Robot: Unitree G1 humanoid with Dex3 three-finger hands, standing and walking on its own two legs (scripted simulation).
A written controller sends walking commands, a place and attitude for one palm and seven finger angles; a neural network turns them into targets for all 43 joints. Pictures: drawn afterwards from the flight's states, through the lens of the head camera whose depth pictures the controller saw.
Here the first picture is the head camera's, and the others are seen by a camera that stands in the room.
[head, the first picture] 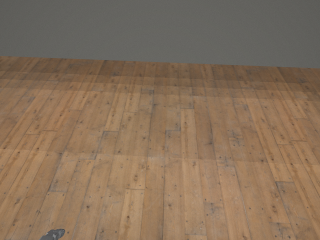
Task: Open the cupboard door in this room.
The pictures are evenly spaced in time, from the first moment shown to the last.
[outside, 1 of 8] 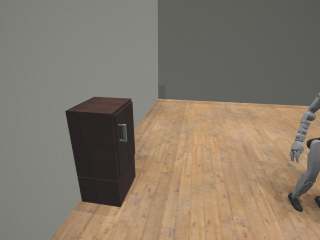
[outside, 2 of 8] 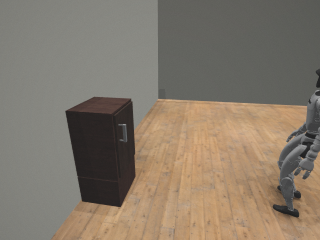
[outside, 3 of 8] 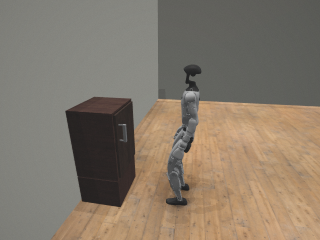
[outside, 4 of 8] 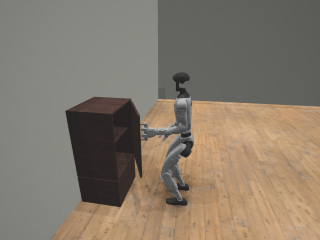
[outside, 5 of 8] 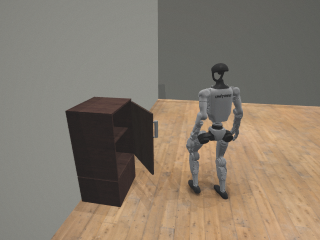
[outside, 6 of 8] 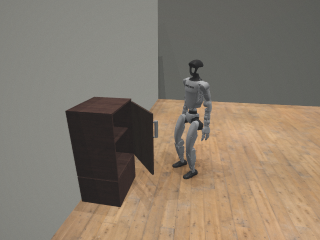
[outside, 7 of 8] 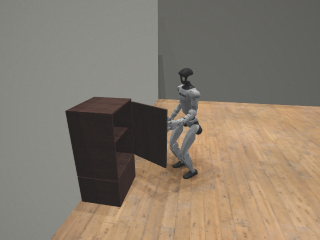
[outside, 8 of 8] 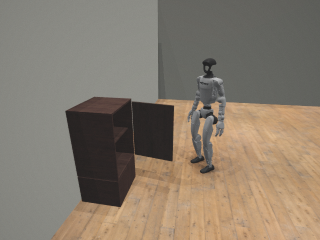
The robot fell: no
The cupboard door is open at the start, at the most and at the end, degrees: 0 82 81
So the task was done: yes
